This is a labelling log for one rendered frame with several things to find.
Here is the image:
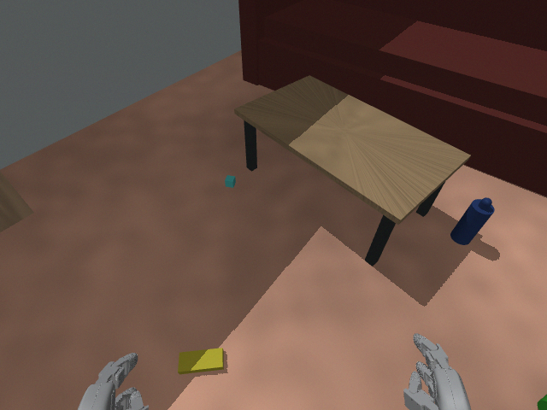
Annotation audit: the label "right robot hand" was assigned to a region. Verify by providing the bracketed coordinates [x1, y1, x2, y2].
[403, 333, 471, 410]

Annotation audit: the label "left robot hand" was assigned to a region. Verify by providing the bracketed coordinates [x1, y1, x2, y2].
[78, 353, 149, 410]

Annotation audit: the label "sofa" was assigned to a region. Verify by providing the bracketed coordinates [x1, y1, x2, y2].
[238, 0, 547, 197]

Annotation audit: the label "coffee table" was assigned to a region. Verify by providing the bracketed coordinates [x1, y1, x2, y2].
[234, 75, 471, 266]

